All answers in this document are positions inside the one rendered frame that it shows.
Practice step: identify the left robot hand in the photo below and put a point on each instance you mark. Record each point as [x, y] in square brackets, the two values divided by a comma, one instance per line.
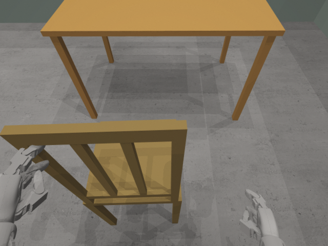
[16, 178]

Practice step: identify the left robot forearm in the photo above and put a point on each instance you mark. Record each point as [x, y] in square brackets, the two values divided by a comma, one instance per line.
[7, 233]

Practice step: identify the table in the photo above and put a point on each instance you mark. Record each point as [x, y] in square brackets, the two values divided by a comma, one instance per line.
[163, 18]

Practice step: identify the right robot hand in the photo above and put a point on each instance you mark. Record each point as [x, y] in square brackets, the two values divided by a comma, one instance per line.
[264, 222]

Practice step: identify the chair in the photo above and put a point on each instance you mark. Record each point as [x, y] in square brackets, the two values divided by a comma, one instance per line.
[134, 161]

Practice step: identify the right robot forearm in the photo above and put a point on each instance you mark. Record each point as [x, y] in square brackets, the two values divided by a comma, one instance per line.
[271, 241]

